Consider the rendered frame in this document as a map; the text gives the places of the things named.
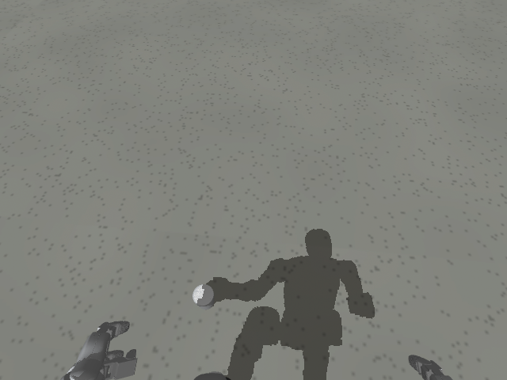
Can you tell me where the left robot arm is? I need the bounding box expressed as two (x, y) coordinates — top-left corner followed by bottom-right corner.
(60, 359), (105, 380)

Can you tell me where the cup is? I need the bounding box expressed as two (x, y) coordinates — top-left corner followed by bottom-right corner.
(193, 284), (214, 310)

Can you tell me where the left robot hand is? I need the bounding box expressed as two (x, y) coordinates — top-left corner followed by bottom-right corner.
(76, 321), (137, 380)

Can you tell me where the right robot hand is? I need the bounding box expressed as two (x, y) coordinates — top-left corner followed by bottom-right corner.
(409, 355), (452, 380)

